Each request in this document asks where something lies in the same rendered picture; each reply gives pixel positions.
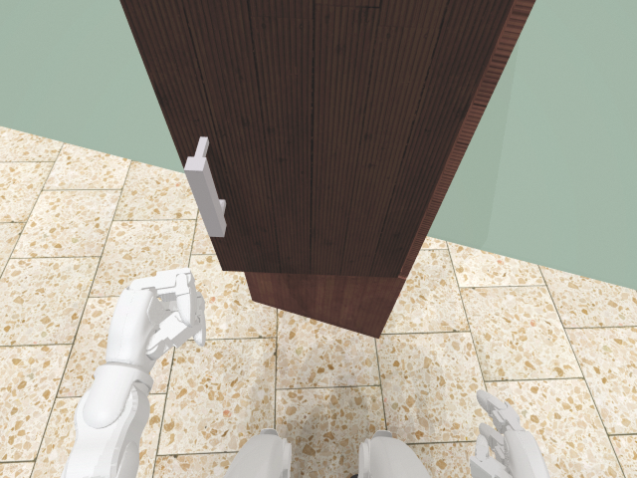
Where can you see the right robot hand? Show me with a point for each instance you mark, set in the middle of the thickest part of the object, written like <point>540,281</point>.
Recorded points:
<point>517,453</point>

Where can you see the robot thigh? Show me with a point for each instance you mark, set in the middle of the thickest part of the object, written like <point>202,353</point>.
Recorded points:
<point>262,456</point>
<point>386,457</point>

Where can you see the robot left forearm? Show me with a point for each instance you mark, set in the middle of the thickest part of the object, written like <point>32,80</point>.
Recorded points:
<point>109,420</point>

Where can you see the left robot hand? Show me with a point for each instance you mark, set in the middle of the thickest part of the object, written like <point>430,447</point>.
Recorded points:
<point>138,314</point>

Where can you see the robot right thigh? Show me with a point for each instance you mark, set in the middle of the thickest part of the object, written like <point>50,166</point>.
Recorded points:
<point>386,457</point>

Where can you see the handle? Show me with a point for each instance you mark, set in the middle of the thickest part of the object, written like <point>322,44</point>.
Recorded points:
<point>200,179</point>

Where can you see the robot left thigh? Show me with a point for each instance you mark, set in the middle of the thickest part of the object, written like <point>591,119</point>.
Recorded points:
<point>262,456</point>

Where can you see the cupboard door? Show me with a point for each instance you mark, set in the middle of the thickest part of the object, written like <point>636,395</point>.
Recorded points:
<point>329,121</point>

